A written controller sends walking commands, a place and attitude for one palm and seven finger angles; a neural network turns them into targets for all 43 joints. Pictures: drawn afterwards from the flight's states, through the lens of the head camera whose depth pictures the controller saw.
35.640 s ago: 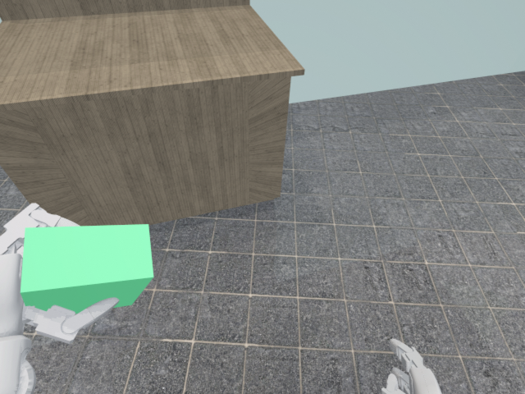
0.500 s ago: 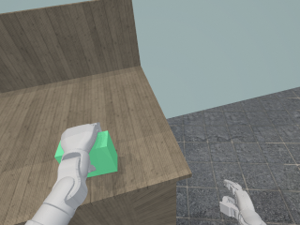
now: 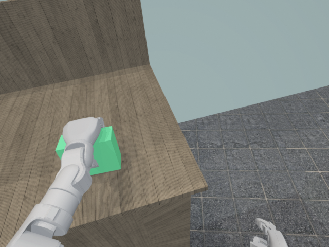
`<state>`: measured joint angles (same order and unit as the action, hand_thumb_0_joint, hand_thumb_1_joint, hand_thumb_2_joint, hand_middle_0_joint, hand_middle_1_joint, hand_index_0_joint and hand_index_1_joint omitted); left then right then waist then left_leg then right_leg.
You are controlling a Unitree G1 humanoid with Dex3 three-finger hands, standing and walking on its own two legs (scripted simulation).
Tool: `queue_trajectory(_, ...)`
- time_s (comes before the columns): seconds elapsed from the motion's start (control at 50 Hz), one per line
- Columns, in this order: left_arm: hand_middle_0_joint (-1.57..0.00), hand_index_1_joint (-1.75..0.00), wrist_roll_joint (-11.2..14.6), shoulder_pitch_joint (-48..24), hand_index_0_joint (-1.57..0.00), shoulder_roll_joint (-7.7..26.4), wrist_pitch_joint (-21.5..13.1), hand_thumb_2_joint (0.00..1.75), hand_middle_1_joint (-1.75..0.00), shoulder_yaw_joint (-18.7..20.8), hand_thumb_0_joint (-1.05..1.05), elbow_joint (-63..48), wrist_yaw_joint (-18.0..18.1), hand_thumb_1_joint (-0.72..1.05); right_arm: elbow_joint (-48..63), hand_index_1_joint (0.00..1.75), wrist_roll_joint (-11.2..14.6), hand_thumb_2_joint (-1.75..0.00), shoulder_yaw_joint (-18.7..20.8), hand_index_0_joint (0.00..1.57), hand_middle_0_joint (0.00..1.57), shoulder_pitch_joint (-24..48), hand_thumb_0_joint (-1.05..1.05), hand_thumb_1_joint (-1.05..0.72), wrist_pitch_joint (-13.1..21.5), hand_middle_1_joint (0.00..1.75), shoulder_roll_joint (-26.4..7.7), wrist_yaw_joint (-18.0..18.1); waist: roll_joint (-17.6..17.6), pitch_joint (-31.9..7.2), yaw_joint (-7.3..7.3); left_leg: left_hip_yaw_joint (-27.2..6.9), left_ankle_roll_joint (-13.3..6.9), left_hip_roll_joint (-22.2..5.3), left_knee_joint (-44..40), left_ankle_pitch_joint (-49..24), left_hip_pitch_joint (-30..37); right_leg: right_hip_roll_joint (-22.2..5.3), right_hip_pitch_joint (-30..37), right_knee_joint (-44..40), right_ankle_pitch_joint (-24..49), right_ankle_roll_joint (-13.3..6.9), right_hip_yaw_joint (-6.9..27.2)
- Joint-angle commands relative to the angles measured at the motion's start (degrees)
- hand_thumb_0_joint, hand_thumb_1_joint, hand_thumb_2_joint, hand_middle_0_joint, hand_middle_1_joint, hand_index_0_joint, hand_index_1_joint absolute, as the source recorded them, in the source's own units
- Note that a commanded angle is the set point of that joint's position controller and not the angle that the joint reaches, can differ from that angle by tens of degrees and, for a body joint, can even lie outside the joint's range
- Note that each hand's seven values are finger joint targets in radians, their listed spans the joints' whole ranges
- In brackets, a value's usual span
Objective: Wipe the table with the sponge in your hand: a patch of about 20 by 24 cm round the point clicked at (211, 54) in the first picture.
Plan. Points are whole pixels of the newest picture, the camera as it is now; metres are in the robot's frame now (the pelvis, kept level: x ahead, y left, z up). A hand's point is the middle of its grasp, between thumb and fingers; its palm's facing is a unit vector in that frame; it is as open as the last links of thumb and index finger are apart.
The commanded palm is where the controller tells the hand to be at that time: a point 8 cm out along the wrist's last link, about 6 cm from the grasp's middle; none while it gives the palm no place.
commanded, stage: wipe forward along the middle lane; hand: left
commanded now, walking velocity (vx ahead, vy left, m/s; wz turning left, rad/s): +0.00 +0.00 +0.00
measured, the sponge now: (93, 157) +0.33 +0.25 +0.04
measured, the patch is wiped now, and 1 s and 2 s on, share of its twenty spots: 0.95 0.95 0.95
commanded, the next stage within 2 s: slide back across to the first lane in 0.84 s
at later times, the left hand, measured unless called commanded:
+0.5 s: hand (91, 131) +0.39 +0.26 +0.08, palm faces -0.06 -0.02 -1.00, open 10.3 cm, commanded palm +0.37 +0.27 +0.12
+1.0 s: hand (92, 119) +0.44 +0.28 +0.09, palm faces -0.08 +0.00 -1.00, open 10.3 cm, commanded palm +0.42 +0.28 +0.13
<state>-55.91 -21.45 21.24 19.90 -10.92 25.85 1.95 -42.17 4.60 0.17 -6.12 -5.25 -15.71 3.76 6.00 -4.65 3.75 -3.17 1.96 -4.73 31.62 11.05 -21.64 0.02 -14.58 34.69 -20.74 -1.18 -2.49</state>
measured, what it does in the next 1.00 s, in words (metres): stands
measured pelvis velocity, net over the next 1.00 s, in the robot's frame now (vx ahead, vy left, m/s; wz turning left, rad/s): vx -0.01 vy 0.03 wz -0.02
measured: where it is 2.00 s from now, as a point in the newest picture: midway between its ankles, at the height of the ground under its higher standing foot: outside the picture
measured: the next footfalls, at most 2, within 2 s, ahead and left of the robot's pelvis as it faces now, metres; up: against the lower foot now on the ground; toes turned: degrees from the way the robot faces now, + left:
none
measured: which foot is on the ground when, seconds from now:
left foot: down 0.00-1.00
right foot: down 0.00-1.00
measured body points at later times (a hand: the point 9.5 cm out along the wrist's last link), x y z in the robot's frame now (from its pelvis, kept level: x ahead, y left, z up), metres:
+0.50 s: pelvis +0.00 +0.01 +0.00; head +0.00 -0.02 +0.45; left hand +0.39 +0.26 +0.14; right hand +0.14 -0.24 -0.13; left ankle +0.06 +0.18 -0.73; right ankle -0.03 -0.11 -0.73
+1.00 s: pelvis -0.01 +0.03 -0.01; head +0.02 +0.01 +0.44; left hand +0.44 +0.27 +0.14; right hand +0.09 -0.24 -0.14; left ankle +0.06 +0.18 -0.73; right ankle -0.03 -0.11 -0.73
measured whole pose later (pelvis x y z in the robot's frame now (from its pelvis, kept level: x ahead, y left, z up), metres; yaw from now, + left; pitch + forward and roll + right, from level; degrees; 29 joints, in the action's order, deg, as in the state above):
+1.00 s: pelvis -0.01 +0.03 -0.01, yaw -1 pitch +8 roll -2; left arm -58.8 -47.8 25.2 14.8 -6.4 58.3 7.0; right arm -43.8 3.9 1.0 -11.6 -6.7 -14.8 2.3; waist 4.2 -5.8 -2.0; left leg -2.5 2.7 -4.5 36.1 11.4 -33.3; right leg -0.3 -25.3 36.5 -19.5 0.8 -1.3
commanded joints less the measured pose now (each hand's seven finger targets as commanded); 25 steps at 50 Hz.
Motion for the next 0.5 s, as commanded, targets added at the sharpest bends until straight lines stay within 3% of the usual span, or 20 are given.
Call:
queue_trajectory(0.0, -1.20, -1.60, -1.26, -18.43, -1.20, 10.41, -0.33, 1.30, -1.60, 4.38, 0.00, -1.68, 2.45, 0.10, 9.08, 0.30, 0.27, -0.90, 1.62, 0.20, 0.20, 9.56, 0.00, -0.90, 2.59, 0.30, -6.08, 0.09, -9.70, -6.69, -1.05, 4.73, -3.98, 5.48, -1.25, -0.51, 7.09, 1.05, -5.42, -9.27, 11.38, -1.10, 1.36)
queue_trajectory(0.04, -1.20, -1.60, -1.51, -21.26, -1.20, 12.14, -0.69, 1.30, -1.60, 5.50, 0.00, 0.49, 2.66, 0.10, 8.44, 0.30, 0.37, -0.90, 1.66, 0.20, 0.20, 8.53, 0.00, -0.90, 2.44, 0.30, -6.33, 0.16, -9.26, -6.53, -1.47, 4.42, -3.79, 5.44, -1.65, -0.09, 6.45, 1.13, -5.55, -9.17, 10.75, -1.30, 1.27)
queue_trajectory(0.08, -1.20, -1.60, -1.59, -22.55, -1.20, 11.58, -1.13, 1.30, -1.60, 4.64, 0.00, 2.53, 2.88, 0.10, 8.45, 0.30, 0.44, -0.90, 1.56, 0.20, 0.20, 8.36, 0.00, -0.90, 2.41, 0.30, -6.17, 0.37, -9.40, -5.81, -1.61, 4.50, -3.85, 5.42, -1.55, 1.24, 5.87, 1.13, -6.91, -9.28, 8.28, -1.13, 1.00)
queue_trajectory(0.2, -1.20, -1.60, -2.55, -27.90, -1.20, 14.60, -2.50, 1.30, -1.60, 6.22, 0.00, 7.88, 3.80, 0.10, 7.30, 0.30, 0.23, -0.90, 1.92, 0.20, 0.20, 6.02, 0.00, -0.90, 2.25, 0.30, -6.57, 0.47, -8.97, -8.71, -2.31, 4.61, -3.96, 5.12, -0.78, 0.76, 5.55, 1.00, -6.99, -8.86, 9.12, -1.06, 1.29)
queue_trajectory(0.4, -1.20, -1.60, -3.54, -29.48, -1.20, 15.87, -3.44, 1.30, -1.60, 7.69, 0.00, 13.00, 5.21, 0.10, 7.27, 0.30, -0.11, -0.90, 2.55, 0.20, 0.20, 3.20, 0.00, -0.90, 0.72, 0.30, -6.90, -0.52, -7.51, -11.33, -2.73, 4.62, -4.04, 4.94, 0.04, -1.85, 4.42, 1.31, -6.51, -7.71, 13.01, -1.18, 0.64)
queue_trajectory(0.44, -1.20, -1.60, -2.86, -30.96, -1.20, 13.90, -3.68, 1.30, -1.60, 6.43, 0.00, 12.51, 5.07, 0.10, 7.62, 0.30, 0.12, -0.90, 2.62, 0.20, 0.20, 3.07, 0.00, -0.90, 0.60, 0.30, -6.56, -0.85, -8.23, -11.55, -3.20, 4.40, -4.06, 4.91, -0.23, -2.26, 4.21, 1.37, -6.24, -7.71, 13.88, -1.17, 0.33)
queue_trajectory(0.46, -1.20, -1.60, -3.08, -30.58, -1.20, 16.65, -3.61, 1.30, -1.60, 8.31, 0.00, 14.06, 5.40, 0.10, 7.18, 0.30, -0.04, -0.90, 2.72, 0.20, 0.20, 2.65, 0.00, -0.90, 0.40, 0.30, -7.13, -0.72, -8.68, -11.15, -2.93, 4.46, -4.18, 4.86, -0.07, -1.42, 4.13, 1.44, -6.58, -7.90, 12.51, -1.04, 0.56)
queue_trajectory(0.48, -1.20, -1.60, -3.38, -31.63, -1.20, 17.14, -3.70, 1.30, -1.60, 8.40, 0.00, 14.81, 5.57, 0.10, 6.96, 0.30, -0.04, -0.90, 2.64, 0.20, 0.20, 2.54, 0.00, -0.90, 0.28, 0.30, -7.21, -0.67, -8.41, -10.92, -3.30, 4.66, -4.14, 4.90, -0.01, -1.38, 3.70, 1.34, -6.84, -7.78, 12.61, -1.00, 0.60)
